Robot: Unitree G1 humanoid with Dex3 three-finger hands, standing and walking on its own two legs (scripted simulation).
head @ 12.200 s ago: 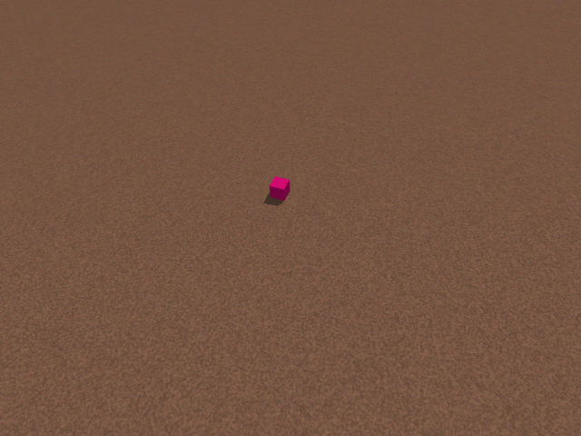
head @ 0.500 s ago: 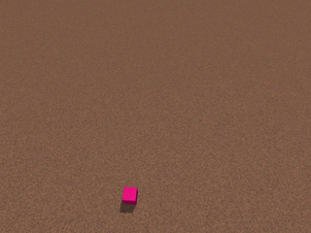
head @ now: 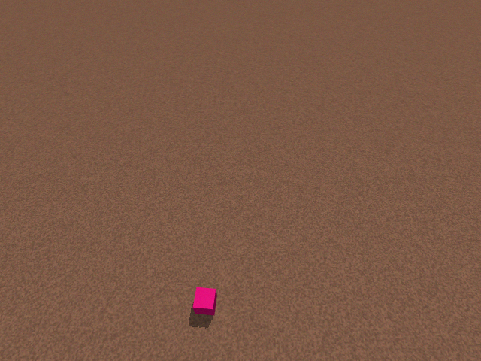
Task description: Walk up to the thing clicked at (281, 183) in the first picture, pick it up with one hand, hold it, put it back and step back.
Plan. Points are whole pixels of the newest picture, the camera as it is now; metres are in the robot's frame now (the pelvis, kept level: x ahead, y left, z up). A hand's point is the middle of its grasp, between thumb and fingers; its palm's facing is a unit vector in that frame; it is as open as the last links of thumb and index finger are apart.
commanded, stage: stand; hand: left
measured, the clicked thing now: (205, 301) +0.46 +0.18 -0.73
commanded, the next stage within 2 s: none
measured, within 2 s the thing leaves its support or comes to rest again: neither
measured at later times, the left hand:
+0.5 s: hand out of the picture +0.10 +0.26 -0.14, palm faces -0.03 -0.94 -0.35, open 7.4 cm
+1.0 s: hand out of the picture +0.10 +0.25 -0.15, palm faces -0.06 -0.94 -0.33, open 7.4 cm
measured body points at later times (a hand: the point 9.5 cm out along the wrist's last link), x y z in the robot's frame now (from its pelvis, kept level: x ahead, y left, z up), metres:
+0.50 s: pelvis +0.03 +0.00 +0.01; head +0.03 +0.00 +0.46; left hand +0.11 +0.31 -0.12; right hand +0.10 -0.30 -0.12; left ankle +0.05 +0.14 -0.74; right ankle +0.00 -0.12 -0.74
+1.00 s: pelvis +0.02 +0.00 +0.01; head +0.03 +0.00 +0.46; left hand +0.10 +0.30 -0.12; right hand +0.08 -0.30 -0.12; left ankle +0.05 +0.14 -0.74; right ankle +0.00 -0.12 -0.74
